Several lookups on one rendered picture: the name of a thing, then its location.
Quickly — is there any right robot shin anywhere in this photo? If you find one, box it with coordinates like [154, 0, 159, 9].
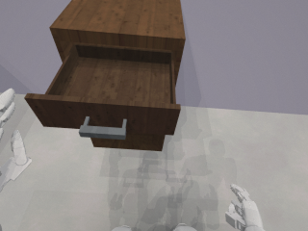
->
[175, 223, 187, 229]

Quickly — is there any cabinet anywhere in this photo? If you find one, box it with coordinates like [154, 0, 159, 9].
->
[49, 0, 186, 151]

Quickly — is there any handle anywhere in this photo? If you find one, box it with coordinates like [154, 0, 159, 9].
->
[78, 116, 127, 140]

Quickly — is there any right robot hand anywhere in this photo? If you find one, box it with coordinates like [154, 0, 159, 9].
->
[225, 183, 264, 231]

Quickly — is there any drawer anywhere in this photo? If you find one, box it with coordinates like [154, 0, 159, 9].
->
[24, 43, 181, 136]

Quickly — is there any left robot hand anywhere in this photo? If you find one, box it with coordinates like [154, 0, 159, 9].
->
[0, 89, 32, 192]

